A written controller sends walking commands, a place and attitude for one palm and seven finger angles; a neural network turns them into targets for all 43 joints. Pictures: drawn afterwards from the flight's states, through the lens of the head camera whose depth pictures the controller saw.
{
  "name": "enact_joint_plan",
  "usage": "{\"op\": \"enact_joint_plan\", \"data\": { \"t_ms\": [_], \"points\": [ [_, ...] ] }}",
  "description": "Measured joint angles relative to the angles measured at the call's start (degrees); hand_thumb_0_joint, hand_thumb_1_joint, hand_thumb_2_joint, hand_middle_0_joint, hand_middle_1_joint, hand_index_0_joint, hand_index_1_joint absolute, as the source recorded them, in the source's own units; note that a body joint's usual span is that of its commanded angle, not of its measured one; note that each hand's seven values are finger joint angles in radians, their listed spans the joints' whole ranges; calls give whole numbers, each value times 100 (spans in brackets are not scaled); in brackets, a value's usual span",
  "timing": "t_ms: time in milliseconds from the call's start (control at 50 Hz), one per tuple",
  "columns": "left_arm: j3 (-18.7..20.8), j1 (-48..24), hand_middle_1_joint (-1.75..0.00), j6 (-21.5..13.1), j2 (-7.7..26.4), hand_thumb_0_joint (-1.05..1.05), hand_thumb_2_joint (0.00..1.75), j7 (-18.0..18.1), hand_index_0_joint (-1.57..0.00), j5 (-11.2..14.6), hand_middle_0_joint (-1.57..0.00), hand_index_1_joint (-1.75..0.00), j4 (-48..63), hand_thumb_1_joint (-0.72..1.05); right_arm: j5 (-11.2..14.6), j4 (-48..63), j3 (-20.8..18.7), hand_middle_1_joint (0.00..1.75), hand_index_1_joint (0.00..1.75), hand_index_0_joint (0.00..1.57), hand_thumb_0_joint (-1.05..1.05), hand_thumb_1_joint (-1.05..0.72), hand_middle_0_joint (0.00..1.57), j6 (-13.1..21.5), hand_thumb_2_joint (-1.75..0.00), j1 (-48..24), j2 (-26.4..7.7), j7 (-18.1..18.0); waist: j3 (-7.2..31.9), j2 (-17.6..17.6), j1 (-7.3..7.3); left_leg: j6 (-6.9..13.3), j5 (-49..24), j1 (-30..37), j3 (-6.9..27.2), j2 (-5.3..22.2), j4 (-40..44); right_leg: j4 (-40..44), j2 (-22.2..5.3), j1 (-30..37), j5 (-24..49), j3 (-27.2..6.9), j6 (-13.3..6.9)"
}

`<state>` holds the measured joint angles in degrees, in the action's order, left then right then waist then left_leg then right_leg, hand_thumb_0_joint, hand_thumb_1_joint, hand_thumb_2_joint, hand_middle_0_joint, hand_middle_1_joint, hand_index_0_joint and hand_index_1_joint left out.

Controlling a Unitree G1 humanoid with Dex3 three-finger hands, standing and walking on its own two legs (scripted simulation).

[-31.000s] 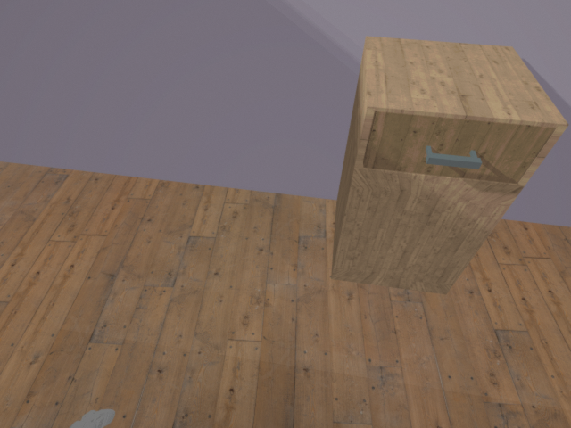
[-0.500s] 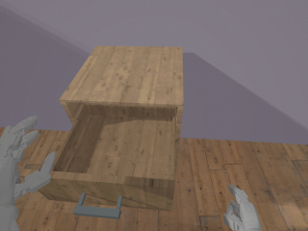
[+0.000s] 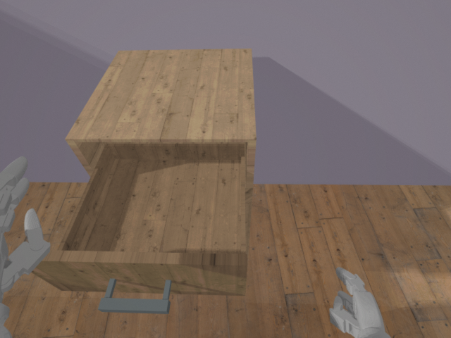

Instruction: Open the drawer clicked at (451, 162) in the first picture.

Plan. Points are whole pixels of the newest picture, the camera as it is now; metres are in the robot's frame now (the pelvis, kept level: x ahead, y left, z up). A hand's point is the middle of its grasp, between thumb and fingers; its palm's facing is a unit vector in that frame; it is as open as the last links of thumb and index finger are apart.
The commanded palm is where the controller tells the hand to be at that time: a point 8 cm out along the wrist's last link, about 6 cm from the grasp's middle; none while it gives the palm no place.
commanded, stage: step back with the hand held close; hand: left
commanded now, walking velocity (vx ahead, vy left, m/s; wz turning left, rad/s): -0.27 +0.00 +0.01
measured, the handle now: (137, 295) +0.20 +0.20 -0.08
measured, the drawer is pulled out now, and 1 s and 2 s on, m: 0.30 0.30 0.30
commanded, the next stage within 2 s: stop stepping back and stand still in 1.06 s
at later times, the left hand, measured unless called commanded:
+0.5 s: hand (20, 303) +0.13 +0.25 +0.15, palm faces +0.40 -0.80 -0.45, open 7.5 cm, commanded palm +0.07 +0.29 +0.17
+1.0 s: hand out of the picture +0.06 +0.20 +0.15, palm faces +0.24 -0.84 -0.49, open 7.4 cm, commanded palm -0.01 +0.26 +0.17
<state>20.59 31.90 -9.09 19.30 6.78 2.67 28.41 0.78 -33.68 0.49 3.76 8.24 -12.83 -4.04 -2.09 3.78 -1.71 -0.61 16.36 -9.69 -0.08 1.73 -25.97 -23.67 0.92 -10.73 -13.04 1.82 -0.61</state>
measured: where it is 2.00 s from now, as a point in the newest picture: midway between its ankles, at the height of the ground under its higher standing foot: outside the picture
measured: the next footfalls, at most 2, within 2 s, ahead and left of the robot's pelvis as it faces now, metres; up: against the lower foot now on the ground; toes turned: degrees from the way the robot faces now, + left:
right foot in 0.78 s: -0.08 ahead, -0.12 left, +0.00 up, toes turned -4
left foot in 1.10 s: -0.14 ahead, +0.12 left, +0.00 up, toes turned +1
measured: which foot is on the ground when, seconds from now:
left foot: down 0.00-0.90, up 0.92-1.00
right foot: down 0.00-0.62, up 0.64-0.76, down 0.78-1.00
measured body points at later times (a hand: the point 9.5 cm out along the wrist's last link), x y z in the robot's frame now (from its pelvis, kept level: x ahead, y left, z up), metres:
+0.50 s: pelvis -0.06 +0.01 -0.02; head -0.02 +0.01 +0.43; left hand +0.10 +0.29 +0.17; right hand +0.14 -0.21 -0.10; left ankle -0.03 +0.12 -0.74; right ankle -0.01 -0.11 -0.74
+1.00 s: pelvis -0.14 -0.01 -0.01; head -0.10 -0.01 +0.44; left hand +0.04 +0.25 +0.18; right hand +0.04 -0.25 -0.09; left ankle -0.14 +0.11 -0.70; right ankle -0.12 -0.12 -0.74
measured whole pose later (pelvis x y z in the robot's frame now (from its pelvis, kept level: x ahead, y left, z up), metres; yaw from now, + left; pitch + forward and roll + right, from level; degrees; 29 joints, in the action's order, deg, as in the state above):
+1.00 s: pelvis -0.14 -0.01 -0.01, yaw -1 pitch +3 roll +0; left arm 20.7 38.1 -12.5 23.0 6.9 3.1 36.3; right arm 1.1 -34.0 -1.0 3.8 6.9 -10.8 -3.3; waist -2.6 -0.6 1.2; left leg -1.5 23.6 -28.7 1.1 -0.2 -52.6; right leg -30.9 -0.2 -20.0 -13.9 2.5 -1.7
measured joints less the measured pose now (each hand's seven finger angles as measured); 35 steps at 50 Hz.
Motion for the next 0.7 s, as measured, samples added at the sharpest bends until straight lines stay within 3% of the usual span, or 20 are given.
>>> {"op": "enact_joint_plan", "data": {
  "t_ms": [200,340,540,620,700],
  "points": [
    [-19,576,-31,-66,350,2,90,18,-21,-71,-21,-31,458,88,45,228,-238,30,30,20,1,-90,20,-276,-90,-27,21,-23,-138,-311,258,118,-113,-472,-117,-174,-151,-331,-177,-575,41,-121,126],
    [203,649,-31,-140,457,2,90,199,-21,-63,-21,-31,706,88,-28,272,-177,30,30,20,1,-90,20,-83,-90,78,194,-43,-98,-494,201,144,-123,-759,-96,-271,-440,-784,-281,-917,-56,-105,135],
    [-103,392,-30,-175,-15,2,90,258,-21,-38,-21,-31,642,88,-37,47,-69,30,30,21,1,-90,20,70,-89,167,126,0,26,-277,101,104,384,-1206,96,-179,-1314,-946,-157,-1147,60,69,38],
    [-21,325,-31,-188,102,2,90,267,-21,-88,-21,-31,614,88,-37,-35,-74,30,30,21,1,-90,20,20,-89,193,122,-53,-17,-455,135,167,-87,-1043,2,-228,-900,-925,-228,-1199,82,12,111],
    [210,380,-31,-187,307,2,90,305,-21,-98,-21,-31,606,88,-65,87,-87,30,30,21,1,-90,20,173,-90,307,224,-53,32,-459,210,174,-212,-1112,16,-180,-730,-1477,-177,-1189,-540,-29,125]
  ]
}}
